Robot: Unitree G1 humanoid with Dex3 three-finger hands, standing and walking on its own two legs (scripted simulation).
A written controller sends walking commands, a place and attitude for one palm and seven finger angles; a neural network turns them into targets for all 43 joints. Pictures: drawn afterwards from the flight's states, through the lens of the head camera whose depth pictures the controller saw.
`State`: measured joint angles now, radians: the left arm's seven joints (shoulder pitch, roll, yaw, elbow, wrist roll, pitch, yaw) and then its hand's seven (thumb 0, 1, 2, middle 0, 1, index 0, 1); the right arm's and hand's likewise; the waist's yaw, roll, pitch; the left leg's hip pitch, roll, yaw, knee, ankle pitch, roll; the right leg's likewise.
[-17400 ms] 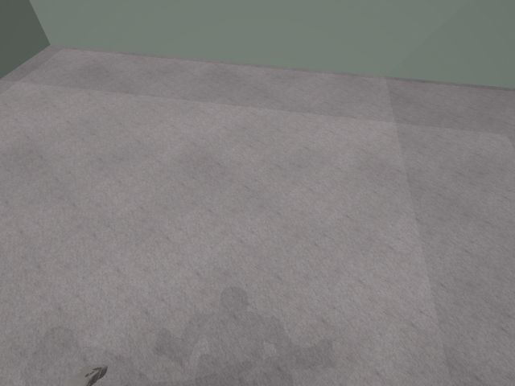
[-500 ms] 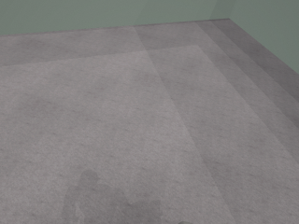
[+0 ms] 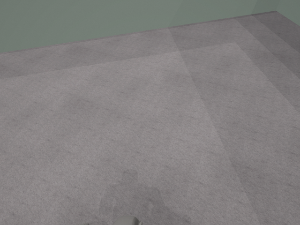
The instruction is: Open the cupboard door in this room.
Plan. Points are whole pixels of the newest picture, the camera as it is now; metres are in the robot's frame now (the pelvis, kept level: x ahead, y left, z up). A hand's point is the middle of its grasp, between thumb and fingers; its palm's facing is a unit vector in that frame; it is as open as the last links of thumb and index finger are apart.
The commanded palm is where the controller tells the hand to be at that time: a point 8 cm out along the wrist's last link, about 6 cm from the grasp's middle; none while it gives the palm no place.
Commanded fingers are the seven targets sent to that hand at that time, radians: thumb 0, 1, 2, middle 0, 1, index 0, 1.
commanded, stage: turn or walk to find it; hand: left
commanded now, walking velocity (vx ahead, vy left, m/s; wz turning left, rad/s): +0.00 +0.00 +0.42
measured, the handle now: out of the picture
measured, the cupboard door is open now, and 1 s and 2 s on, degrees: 0 0 0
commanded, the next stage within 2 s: stand and wait in 0.96 s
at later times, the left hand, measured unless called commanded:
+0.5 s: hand out of the picture -0.04 +0.27 -0.18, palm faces +0.27 -0.93 -0.24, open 7.4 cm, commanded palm none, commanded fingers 0.00 0.90 0.90 -0.20 -0.30 -0.20 -0.30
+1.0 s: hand out of the picture -0.01 +0.20 -0.14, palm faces +0.41 -0.86 -0.29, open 7.4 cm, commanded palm none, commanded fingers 0.00 0.90 0.90 -0.20 -0.30 -0.20 -0.30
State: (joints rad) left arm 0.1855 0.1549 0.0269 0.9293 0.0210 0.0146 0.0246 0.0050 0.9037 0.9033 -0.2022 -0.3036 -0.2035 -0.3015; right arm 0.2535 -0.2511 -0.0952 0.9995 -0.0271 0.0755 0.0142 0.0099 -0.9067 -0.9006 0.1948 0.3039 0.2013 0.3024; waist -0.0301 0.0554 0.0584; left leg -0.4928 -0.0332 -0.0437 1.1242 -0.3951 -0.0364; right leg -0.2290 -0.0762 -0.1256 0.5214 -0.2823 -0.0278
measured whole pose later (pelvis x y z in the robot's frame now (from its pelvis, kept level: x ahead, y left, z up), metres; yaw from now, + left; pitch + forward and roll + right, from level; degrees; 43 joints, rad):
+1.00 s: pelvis -0.02 -0.01 +0.00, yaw +26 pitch +0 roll +3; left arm 0.17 0.15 0.02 0.93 0.02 0.00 0.02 0.00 0.90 0.90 -0.20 -0.30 -0.20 -0.30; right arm 0.25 -0.25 -0.09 1.01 -0.03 0.07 0.01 0.01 -0.91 -0.90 0.19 0.30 0.20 0.30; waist -0.04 0.06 0.07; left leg -0.49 -0.02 -0.05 1.15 -0.39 -0.05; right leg -0.22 -0.07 -0.14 0.51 -0.29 -0.04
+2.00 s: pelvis -0.03 -0.02 +0.00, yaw +54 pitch +0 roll +2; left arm 0.12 0.17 0.02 0.89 0.02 0.01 0.02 0.00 0.90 0.90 -0.20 -0.30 -0.20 -0.30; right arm 0.27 -0.25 -0.10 0.99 -0.03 0.07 0.01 0.01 -0.91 -0.90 0.20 0.30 0.20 0.30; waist -0.05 0.06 0.07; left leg -0.46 -0.08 -0.08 1.00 -0.45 -0.03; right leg -0.25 -0.05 -0.08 0.55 -0.29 -0.03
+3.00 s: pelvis -0.01 +0.01 +0.00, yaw +84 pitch -1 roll +3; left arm 0.22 0.17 0.03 0.91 0.02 -0.05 -0.01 0.00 0.91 0.90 -0.20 -0.30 -0.20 -0.30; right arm 0.36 -0.24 -0.08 1.05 -0.04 0.04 0.02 0.01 -0.91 -0.90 0.20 0.30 0.20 0.30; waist -0.02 0.05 0.00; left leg -0.44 -0.03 -0.04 1.05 -0.40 0.01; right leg -0.22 -0.07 -0.14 0.54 -0.31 -0.03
